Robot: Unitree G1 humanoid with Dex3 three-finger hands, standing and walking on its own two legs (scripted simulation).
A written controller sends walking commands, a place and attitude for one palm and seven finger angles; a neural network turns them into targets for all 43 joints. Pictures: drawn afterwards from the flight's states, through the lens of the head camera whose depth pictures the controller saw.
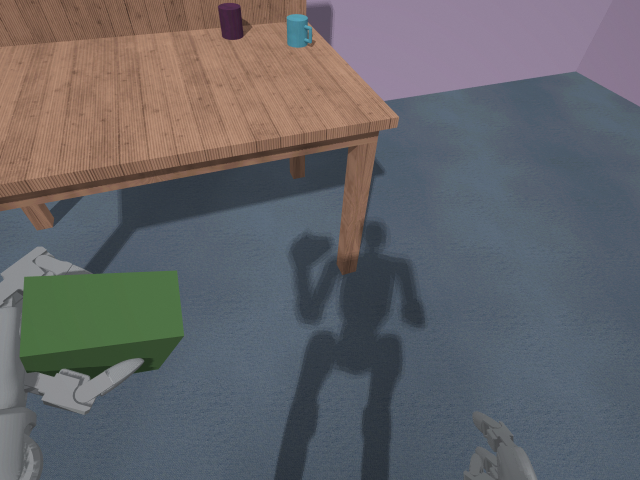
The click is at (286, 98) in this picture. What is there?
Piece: table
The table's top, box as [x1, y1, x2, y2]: [0, 22, 398, 197]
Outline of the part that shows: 398,116 308,23 308,25 312,27 312,42 300,48 291,47 286,43 286,22 243,26 244,35 242,38 236,40 224,39 221,36 220,28 0,47 0,197 396,127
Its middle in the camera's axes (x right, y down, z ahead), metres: -0.53 -0.44 +1.14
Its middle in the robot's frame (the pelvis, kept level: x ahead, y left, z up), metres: +1.12 +0.59 -0.08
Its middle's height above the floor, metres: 0.69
